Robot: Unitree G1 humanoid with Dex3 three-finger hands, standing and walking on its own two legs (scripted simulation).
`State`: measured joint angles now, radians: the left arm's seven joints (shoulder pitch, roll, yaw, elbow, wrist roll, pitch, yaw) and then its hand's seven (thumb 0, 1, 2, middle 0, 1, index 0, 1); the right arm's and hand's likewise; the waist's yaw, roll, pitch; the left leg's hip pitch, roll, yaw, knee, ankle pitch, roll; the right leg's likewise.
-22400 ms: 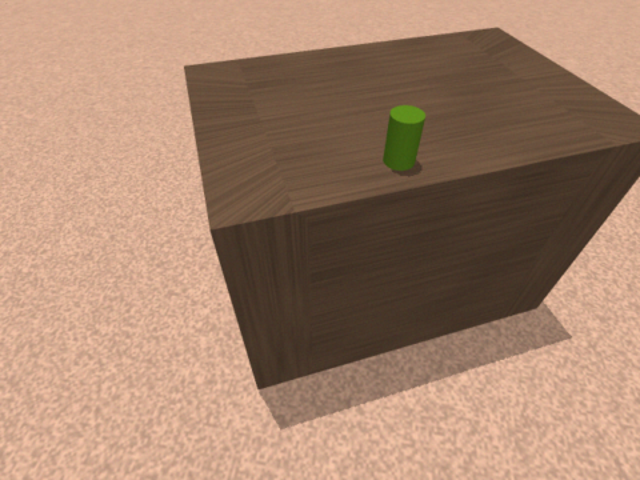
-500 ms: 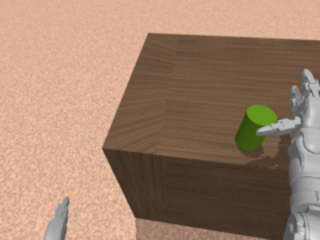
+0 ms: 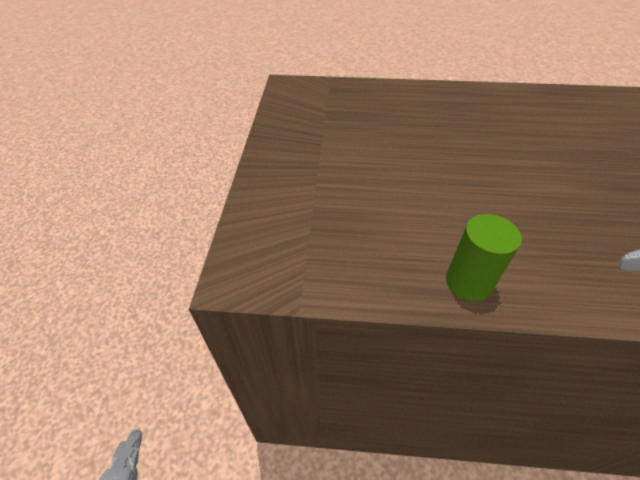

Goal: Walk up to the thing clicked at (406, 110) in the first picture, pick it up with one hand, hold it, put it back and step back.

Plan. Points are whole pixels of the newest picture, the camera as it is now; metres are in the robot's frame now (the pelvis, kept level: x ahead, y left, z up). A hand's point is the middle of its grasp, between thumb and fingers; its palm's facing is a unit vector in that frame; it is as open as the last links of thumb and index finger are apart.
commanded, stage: sink last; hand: right
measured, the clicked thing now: (480, 259) +0.42 -0.20 +0.04
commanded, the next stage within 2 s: home in 0.92 s
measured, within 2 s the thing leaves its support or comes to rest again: neither
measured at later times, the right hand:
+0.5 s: hand out of the picture +0.21 -0.26 +0.14, palm faces +0.38 +0.83 -0.41, open 17.4 cm
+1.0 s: hand out of the picture +0.17 -0.25 +0.15, palm faces +0.40 +0.79 -0.47, open 17.5 cm
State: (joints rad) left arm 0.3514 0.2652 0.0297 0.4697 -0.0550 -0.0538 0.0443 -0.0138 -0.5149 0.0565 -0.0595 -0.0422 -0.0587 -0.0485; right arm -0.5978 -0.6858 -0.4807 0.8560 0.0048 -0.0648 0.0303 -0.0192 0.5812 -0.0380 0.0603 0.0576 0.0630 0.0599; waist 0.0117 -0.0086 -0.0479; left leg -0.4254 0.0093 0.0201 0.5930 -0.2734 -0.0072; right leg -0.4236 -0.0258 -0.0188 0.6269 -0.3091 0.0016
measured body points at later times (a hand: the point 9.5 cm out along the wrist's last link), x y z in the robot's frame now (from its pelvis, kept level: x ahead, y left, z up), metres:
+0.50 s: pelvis +0.01 +0.00 +0.01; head +0.01 +0.02 +0.46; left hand +0.17 +0.27 -0.06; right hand +0.18 -0.30 +0.17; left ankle +0.01 +0.13 -0.73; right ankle +0.00 -0.12 -0.73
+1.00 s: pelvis -0.01 +0.02 +0.01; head +0.00 +0.05 +0.46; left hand +0.15 +0.29 -0.08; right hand +0.14 -0.29 +0.18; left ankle +0.01 +0.13 -0.73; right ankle +0.00 -0.12 -0.73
